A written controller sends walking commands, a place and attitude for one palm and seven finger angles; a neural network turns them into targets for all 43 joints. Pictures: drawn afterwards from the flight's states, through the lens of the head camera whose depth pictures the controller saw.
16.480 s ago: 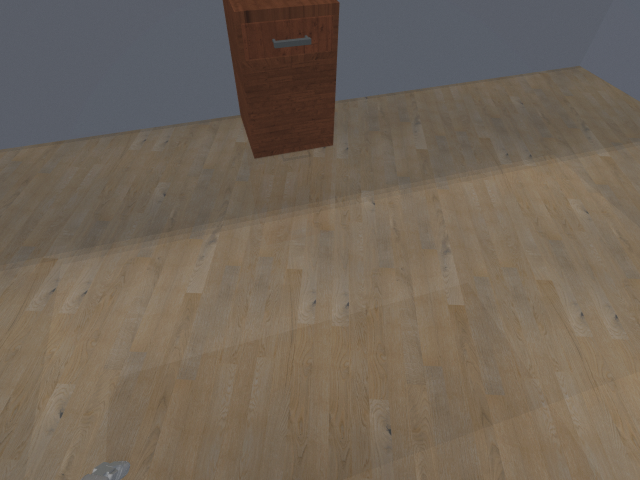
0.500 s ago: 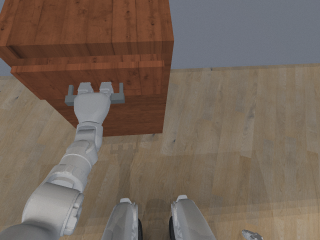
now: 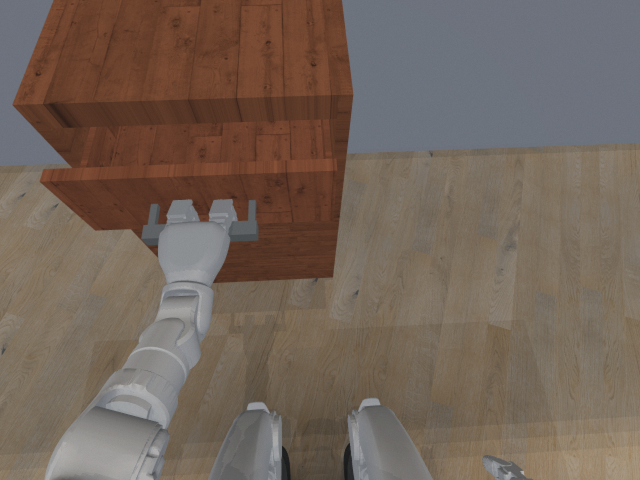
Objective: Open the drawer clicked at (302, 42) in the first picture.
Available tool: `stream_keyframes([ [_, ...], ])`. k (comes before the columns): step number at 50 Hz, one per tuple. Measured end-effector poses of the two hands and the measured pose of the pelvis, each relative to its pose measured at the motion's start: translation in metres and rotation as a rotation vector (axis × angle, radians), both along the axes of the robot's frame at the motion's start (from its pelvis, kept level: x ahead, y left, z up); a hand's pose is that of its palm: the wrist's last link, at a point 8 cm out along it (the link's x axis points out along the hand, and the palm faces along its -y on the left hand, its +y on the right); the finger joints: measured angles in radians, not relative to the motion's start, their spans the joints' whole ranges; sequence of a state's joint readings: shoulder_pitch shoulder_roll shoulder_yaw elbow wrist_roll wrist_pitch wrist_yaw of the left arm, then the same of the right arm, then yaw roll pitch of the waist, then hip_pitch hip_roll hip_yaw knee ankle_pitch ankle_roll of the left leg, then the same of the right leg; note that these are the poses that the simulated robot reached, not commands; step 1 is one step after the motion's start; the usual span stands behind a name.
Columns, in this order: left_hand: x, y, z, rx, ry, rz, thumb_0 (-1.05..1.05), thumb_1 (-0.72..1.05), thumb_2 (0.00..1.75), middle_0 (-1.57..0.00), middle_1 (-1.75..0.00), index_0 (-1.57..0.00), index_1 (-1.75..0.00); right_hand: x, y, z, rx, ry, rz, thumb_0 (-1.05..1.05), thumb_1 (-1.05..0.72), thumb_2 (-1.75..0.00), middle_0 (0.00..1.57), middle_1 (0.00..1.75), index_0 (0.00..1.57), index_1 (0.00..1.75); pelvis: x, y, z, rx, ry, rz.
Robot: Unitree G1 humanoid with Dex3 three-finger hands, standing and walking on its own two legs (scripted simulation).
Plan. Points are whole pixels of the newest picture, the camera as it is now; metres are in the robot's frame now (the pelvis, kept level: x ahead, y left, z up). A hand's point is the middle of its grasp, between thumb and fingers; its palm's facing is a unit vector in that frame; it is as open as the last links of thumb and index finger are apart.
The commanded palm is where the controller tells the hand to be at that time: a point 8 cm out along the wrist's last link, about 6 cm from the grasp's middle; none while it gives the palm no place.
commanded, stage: pull the drawer open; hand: left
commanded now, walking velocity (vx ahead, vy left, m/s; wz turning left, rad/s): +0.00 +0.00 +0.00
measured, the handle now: (202, 220) +0.47 +0.16 -0.06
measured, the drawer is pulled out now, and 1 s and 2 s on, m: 0.09 0.16 0.25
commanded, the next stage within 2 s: none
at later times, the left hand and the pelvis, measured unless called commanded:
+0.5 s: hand (206, 285) +0.38 +0.15 -0.08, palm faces -0.03 -0.06 -1.00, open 5.7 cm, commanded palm +0.33 +0.16 -0.03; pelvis +0.00 +0.00 +0.00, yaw +0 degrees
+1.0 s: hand (204, 314) +0.34 +0.15 -0.08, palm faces -0.04 -0.07 -1.00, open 5.7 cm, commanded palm +0.29 +0.16 -0.03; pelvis +0.01 +0.00 +0.01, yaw +1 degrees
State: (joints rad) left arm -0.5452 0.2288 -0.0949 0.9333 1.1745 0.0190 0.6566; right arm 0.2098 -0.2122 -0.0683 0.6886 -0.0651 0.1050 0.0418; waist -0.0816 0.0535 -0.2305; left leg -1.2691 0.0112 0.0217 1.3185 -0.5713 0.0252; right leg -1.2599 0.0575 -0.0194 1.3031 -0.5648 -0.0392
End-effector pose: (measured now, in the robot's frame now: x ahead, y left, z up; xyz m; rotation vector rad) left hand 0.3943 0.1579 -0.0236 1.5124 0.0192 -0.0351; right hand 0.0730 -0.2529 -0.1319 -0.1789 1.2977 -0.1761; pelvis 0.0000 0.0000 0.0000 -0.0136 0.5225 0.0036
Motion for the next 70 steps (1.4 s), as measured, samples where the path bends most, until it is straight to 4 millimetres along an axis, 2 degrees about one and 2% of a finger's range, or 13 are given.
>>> stream_keyframes([
  [17, -0.026, 0.0, -0.001, -0.003, -0.01, 0.002, 0.01, 0.73, 0.8, -0.31, -1.35, -0.38, -1.33, 0.015, 0.002, 0.0, 0.006, -0.043, 0.023, 0.01, -0.91, -0.9, 0.2, 0.3, 0.2, 0.3, -0.003, 0.0, 0.001, 0.004, -0.018, 0.003],
  [39, -0.058, -0.001, 0.0, -0.007, 0.005, 0.012, 0.01, 0.73, 0.79, -0.31, -1.35, -0.39, -1.32, 0.048, 0.005, 0.008, 0.014, -0.105, 0.061, 0.01, -0.91, -0.9, 0.2, 0.3, 0.2, 0.3, 0.004, -0.002, 0.007, 0.009, -0.035, 0.005],
  [70, -0.119, -0.002, 0.001, -0.032, 0.004, 0.018, 0.02, 0.72, 0.78, -0.3, -1.35, -0.39, -1.31, 0.09, 0.012, 0.016, 0.021, -0.232, 0.129, 0.01, -0.91, -0.9, 0.2, 0.3, 0.2, 0.3, 0.004, -0.006, 0.004, 0.014, -0.068, 0.007],
])
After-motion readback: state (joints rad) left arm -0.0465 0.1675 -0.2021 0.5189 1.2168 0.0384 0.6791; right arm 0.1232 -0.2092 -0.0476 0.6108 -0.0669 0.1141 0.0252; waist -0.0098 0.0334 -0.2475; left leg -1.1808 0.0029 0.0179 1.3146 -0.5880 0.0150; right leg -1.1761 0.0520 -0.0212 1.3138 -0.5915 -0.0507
